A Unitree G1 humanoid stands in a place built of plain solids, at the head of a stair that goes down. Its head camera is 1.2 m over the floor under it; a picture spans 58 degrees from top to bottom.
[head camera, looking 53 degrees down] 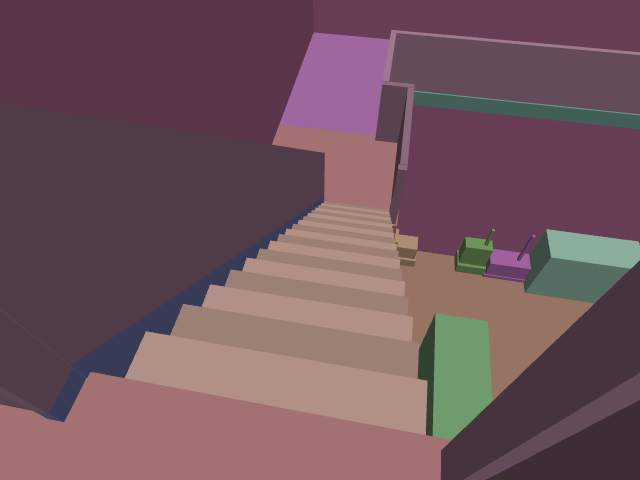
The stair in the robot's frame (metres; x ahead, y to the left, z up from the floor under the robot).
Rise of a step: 0.20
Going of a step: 0.22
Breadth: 0.98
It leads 10 degrees to the right of straight ahead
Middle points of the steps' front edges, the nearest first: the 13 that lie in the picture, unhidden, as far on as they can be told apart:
0.35 0.17 0.00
0.57 0.13 -0.20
0.79 0.09 -0.40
1.00 0.05 -0.60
1.22 0.01 -0.80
1.44 -0.03 -1.00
1.65 -0.07 -1.20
1.87 -0.11 -1.40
2.09 -0.14 -1.60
2.30 -0.18 -1.80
2.52 -0.22 -2.00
2.74 -0.26 -2.20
2.95 -0.30 -2.40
